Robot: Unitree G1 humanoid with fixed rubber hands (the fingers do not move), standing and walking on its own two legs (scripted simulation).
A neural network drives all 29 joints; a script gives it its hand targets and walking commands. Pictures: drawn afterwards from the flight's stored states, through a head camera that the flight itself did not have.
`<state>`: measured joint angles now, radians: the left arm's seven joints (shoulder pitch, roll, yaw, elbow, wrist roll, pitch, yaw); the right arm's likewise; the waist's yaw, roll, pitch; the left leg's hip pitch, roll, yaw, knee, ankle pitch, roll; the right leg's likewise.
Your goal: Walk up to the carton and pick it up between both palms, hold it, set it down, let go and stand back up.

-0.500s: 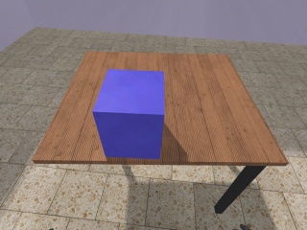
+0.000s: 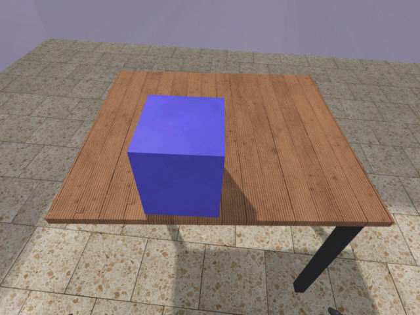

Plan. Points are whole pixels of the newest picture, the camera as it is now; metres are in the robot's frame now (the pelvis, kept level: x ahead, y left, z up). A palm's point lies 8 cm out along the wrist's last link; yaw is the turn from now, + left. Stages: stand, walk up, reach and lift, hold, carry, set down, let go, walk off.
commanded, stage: stand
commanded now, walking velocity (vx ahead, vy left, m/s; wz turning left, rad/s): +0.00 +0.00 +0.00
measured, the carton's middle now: (184, 156) +0.48 +0.05 +0.01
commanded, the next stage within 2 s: none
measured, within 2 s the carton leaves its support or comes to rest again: neither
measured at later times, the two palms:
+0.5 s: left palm out of the picture +0.09 +0.29 -0.11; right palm out of the picture +0.08 -0.26 -0.11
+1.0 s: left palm out of the picture +0.09 +0.29 -0.11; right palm out of the picture +0.08 -0.26 -0.11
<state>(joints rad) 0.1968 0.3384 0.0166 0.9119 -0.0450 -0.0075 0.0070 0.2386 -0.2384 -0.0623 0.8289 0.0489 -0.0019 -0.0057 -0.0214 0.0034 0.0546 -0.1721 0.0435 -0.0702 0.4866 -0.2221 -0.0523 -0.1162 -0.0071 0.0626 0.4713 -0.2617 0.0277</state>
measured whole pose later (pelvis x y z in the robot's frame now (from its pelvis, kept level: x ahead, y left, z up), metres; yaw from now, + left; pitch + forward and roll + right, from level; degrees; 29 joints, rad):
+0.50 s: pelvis +0.00 +0.00 +0.00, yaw +0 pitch -6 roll -1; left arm 0.20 0.34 0.02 0.91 -0.04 -0.01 0.01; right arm 0.24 -0.24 -0.06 0.83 0.05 0.00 -0.01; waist -0.02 0.01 0.07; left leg -0.17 0.04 -0.07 0.49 -0.22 -0.05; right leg -0.12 -0.01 0.06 0.47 -0.26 0.03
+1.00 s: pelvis +0.00 +0.00 +0.00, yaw +0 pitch -5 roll -1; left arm 0.20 0.34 0.02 0.91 -0.04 -0.01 0.01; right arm 0.24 -0.24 -0.06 0.83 0.05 0.00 -0.01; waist -0.02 0.01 0.09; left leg -0.17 0.04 -0.07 0.48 -0.22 -0.05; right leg -0.12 -0.01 0.06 0.47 -0.26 0.03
